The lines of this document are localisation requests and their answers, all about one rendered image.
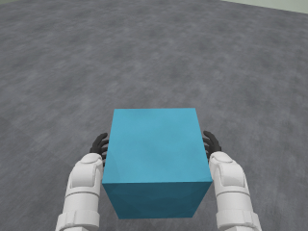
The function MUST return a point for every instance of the robot left forearm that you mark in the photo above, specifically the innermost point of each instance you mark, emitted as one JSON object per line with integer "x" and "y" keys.
{"x": 80, "y": 212}

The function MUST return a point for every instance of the robot left hand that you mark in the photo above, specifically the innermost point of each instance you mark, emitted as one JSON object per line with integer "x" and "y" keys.
{"x": 97, "y": 146}

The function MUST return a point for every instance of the carton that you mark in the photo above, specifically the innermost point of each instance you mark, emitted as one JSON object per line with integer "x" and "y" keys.
{"x": 156, "y": 164}

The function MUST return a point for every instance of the robot right forearm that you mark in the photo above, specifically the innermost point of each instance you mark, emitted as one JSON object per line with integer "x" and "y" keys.
{"x": 235, "y": 212}

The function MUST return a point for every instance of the robot right hand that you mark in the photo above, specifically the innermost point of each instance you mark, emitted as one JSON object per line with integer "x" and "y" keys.
{"x": 213, "y": 144}

